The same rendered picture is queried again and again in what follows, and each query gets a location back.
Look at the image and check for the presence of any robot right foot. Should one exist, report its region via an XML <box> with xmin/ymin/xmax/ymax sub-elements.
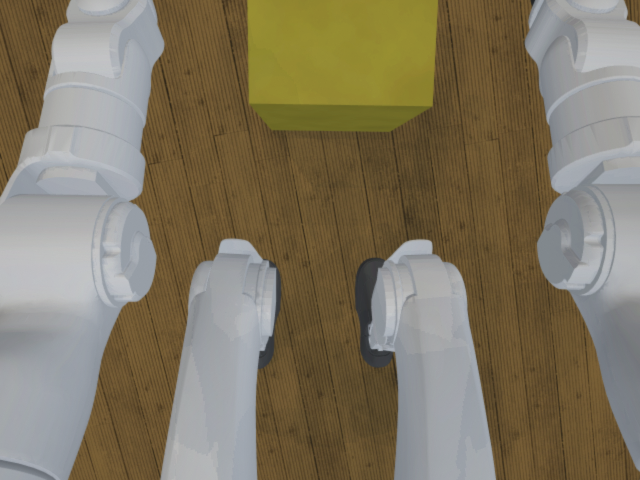
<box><xmin>355</xmin><ymin>258</ymin><xmax>393</xmax><ymax>368</ymax></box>

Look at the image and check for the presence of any robot left forearm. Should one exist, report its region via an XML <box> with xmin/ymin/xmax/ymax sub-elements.
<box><xmin>0</xmin><ymin>0</ymin><xmax>164</xmax><ymax>205</ymax></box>

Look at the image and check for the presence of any left robot upper arm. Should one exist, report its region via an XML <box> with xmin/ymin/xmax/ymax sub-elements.
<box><xmin>0</xmin><ymin>194</ymin><xmax>156</xmax><ymax>480</ymax></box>

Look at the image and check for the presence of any left robot shin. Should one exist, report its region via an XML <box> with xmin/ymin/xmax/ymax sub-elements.
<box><xmin>188</xmin><ymin>239</ymin><xmax>269</xmax><ymax>351</ymax></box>

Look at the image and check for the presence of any robot right forearm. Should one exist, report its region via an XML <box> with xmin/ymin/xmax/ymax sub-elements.
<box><xmin>525</xmin><ymin>0</ymin><xmax>640</xmax><ymax>194</ymax></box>

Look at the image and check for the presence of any carton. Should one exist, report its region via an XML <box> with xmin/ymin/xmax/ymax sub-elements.
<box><xmin>247</xmin><ymin>0</ymin><xmax>438</xmax><ymax>132</ymax></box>

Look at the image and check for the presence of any right robot upper arm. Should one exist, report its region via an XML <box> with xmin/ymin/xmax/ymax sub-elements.
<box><xmin>537</xmin><ymin>184</ymin><xmax>640</xmax><ymax>472</ymax></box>

